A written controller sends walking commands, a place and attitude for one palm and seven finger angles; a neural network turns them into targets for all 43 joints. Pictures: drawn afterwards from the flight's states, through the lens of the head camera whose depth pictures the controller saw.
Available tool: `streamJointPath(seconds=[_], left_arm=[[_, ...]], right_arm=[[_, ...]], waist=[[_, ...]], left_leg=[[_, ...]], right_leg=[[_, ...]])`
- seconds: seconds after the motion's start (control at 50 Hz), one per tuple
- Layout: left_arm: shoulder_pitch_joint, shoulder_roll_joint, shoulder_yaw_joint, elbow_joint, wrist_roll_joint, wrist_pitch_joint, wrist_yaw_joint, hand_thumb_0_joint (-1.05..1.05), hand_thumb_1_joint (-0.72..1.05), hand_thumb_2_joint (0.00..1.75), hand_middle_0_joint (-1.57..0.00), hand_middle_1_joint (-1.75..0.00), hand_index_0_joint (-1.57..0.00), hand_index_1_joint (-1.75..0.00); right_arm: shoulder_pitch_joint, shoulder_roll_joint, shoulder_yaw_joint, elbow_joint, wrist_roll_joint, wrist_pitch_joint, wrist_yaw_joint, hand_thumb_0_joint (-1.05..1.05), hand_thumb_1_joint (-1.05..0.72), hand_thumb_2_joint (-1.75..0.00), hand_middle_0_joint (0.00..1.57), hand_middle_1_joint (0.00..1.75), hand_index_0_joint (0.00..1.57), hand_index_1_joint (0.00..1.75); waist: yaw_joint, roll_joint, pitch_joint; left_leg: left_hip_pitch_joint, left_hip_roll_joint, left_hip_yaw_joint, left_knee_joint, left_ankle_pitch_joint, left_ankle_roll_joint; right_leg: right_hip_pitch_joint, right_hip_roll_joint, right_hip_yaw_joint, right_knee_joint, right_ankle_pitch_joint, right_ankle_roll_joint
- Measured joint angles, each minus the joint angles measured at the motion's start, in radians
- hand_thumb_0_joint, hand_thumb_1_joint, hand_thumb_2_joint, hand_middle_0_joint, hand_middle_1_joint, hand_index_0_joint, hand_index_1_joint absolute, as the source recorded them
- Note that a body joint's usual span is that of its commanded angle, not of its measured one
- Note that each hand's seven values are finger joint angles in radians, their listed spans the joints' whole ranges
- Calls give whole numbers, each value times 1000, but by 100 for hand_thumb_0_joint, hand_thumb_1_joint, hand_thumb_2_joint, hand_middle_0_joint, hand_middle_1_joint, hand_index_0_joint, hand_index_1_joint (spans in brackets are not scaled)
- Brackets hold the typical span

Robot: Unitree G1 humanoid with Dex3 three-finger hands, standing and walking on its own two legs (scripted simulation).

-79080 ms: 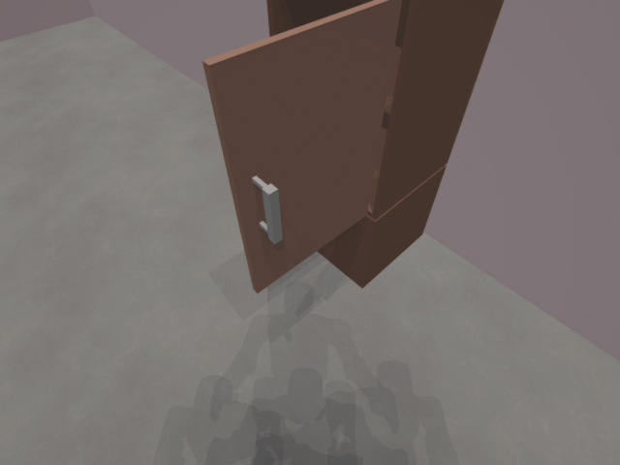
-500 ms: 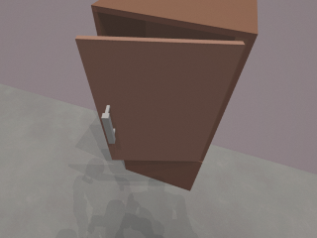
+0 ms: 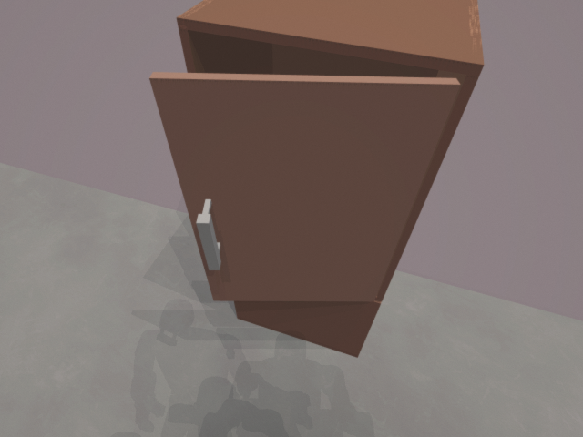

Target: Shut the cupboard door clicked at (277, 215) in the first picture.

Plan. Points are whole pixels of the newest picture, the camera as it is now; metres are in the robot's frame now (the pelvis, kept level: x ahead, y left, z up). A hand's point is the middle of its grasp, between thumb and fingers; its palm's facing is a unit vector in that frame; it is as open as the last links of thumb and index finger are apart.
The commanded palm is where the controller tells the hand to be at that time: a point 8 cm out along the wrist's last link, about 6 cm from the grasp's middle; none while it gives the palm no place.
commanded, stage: raise the hand and make a fist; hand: left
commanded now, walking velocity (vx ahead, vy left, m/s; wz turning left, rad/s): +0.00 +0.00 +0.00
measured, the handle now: (211, 235) +0.46 +0.18 -0.04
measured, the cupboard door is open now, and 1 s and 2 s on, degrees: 18 18 18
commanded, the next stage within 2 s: bring the fist close to the handle in 1.98 s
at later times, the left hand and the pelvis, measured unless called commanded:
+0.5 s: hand out of the picture +0.12 +0.18 -0.08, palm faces +0.11 -0.99 -0.01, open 6.1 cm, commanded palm +0.11 +0.23 -0.06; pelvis -0.06 -0.03 -0.11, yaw +3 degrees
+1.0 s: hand (157, 417) +0.16 +0.19 -0.05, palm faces +0.07 -1.00 -0.04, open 3.8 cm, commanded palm +0.13 +0.24 -0.05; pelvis -0.05 -0.01 -0.10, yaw +2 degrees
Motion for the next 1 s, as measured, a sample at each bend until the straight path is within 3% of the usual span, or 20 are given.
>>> streamJointPath(seconds=[0.08,0.1,0.12,0.16,0.2,0.24,0.32,0.36,0.4,0.44,0.5,0.58,0.64,0.7,0.8,0.9,1.0], left_arm=[[0,-3,-2,5,3,-3,5,1,91,90,-20,-30,-20,-30],[46,-9,53,-164,-20,59,-5,1,91,90,-20,-30,-20,-30],[103,-3,69,-362,-53,69,7,2,91,90,-20,-30,-21,-30],[194,9,68,-685,-114,16,38,2,91,90,-20,-31,-21,-30],[187,0,80,-847,-145,-69,38,2,91,90,-21,-32,-22,-31],[129,-16,113,-884,-174,-208,-2,2,91,90,-23,-34,-24,-33],[33,-25,175,-830,-236,-506,-204,1,91,90,-28,-39,-28,-39],[25,-15,188,-815,-263,-587,-314,1,91,90,-31,-42,-31,-42],[44,-8,191,-821,-292,-574,-381,1,91,90,-34,-46,-35,-45],[79,-3,190,-840,-311,-520,-397,1,91,90,-38,-49,-38,-49],[139,5,189,-909,-314,-467,-355,2,91,90,-43,-55,-44,-55],[165,23,174,-1021,-304,-480,-309,2,90,90,-50,-63,-51,-63],[125,36,164,-1047,-306,-470,-326,2,90,90,-55,-69,-56,-69],[80,43,162,-1033,-311,-405,-345,2,90,90,-61,-75,-62,-75],[88,34,181,-1022,-310,-331,-313,2,90,90,-70,-85,-71,-85],[130,23,185,-1044,-301,-384,-269,2,90,90,-79,-95,-80,-94],[144,22,163,-1061,-296,-425,-264,2,91,90,-88,-105,-89,-104]], right_arm=[[-3,-10,-1,6,3,4,1,0,-91,-90,20,30,20,30],[6,-13,2,-25,9,-19,-10,0,-91,-90,20,30,20,30],[29,-14,7,-66,27,-70,-34,1,-91,-90,20,30,20,30],[77,-15,-3,-136,47,-177,-59,1,-90,-90,20,30,20,30],[100,-26,-23,-202,49,-248,-52,1,-90,-90,20,30,20,30],[83,-41,-34,-256,42,-285,-36,1,-90,-90,20,30,20,30],[-2,-55,-58,-340,15,-302,7,1,-90,-90,20,30,20,30],[-35,-59,-70,-388,16,-295,18,1,-90,-90,20,30,20,30],[-57,-68,-76,-438,27,-278,14,1,-90,-90,20,30,20,30],[-67,-73,-75,-477,39,-263,-2,1,-90,-90,20,30,20,30],[-65,-71,-59,-508,44,-262,-30,1,-90,-90,20,30,20,30],[-48,-55,-21,-503,39,-279,-58,1,-90,-90,20,30,20,30],[-37,-37,7,-482,38,-278,-67,1,-90,-90,20,30,20,30],[-19,-17,20,-467,41,-261,-69,1,-90,-90,20,30,20,30],[24,-1,6,-452,40,-231,-64,1,-90,-90,21,30,20,30],[51,-21,-19,-447,31,-221,-58,1,-90,-90,20,30,20,30],[42,-49,-31,-454,27,-214,-55,1,-90,-90,20,30,20,30]], waist=[[1,4,7],[-3,4,27],[1,-4,34],[0,-18,6],[-22,-8,-35],[-37,-1,-85],[-28,-2,-163],[-14,-12,-183],[2,-11,-188],[19,-2,-186],[42,12,-180],[58,33,-176],[53,46,-178],[36,56,-180],[5,58,-186],[-6,54,-185],[-2,50,-182]], left_leg=[[-6,9,-4,5,1,-2],[-18,15,-9,29,-7,-3],[-33,14,-9,49,-14,-4],[-62,-1,-9,66,-16,-6],[-125,-17,-34,111,-21,-6],[-243,-22,-45,200,-42,-7],[-504,11,-51,413,-99,-20],[-616,25,-58,525,-132,-28],[-691,32,-71,614,-157,-29],[-737,35,-88,675,-178,-35],[-775,38,-115,727,-194,-37],[-803,40,-149,755,-201,-37],[-819,42,-162,759,-198,-37],[-820,45,-159,747,-194,-41],[-790,51,-130,708,-193,-36],[-779,47,-110,691,-198,-21],[-796,39,-106,704,-204,-9]], right_leg=[[4,9,-3,-16,9,0],[-7,14,-11,7,10,-3],[-44,10,-25,69,3,-10],[-122,-12,-50,191,-1,-25],[-168,-20,-67,223,-31,-35],[-248,-20,-63,252,-106,-22],[-523,6,-56,489,-152,-32],[-633,18,-57,605,-195,-40],[-702,24,-66,693,-226,-46],[-738,29,-81,749,-252,-55],[-759,36,-105,787,-269,-63],[-767,45,-137,794,-272,-70],[-776,51,-148,787,-266,-71],[-778,54,-144,771,-258,-67],[-759,54,-115,729,-244,-52],[-751,47,-97,708,-240,-39],[-763,39,-94,713,-244,-28]])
